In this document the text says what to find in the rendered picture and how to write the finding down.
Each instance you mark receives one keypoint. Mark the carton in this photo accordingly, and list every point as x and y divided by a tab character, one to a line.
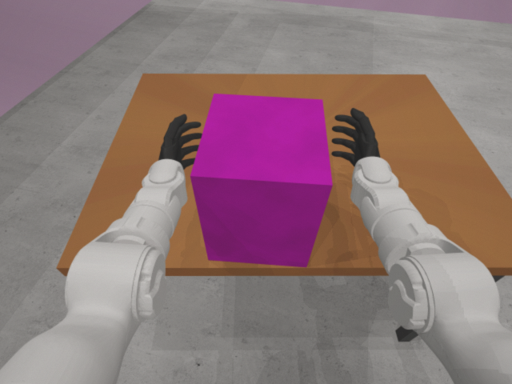
261	178

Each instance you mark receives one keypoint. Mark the robot left hand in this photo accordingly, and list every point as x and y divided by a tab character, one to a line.
173	141

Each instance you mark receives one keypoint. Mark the left robot forearm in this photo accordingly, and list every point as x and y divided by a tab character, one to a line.
153	215

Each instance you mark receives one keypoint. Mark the robot right hand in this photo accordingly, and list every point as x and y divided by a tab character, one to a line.
365	144

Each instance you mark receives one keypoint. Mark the right robot forearm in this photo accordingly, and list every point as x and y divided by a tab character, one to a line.
392	220

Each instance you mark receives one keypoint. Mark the left robot upper arm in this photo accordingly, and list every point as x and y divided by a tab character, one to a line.
112	288

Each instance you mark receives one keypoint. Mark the table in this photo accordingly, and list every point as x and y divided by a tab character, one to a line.
437	165

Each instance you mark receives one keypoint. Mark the right robot upper arm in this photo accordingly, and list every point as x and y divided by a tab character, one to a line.
451	302

